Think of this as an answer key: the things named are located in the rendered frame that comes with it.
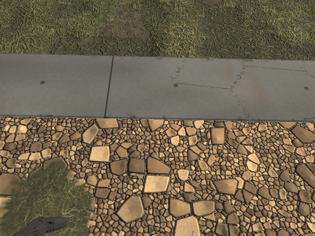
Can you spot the left robot hand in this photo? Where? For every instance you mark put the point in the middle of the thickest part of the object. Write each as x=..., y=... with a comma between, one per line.
x=43, y=225

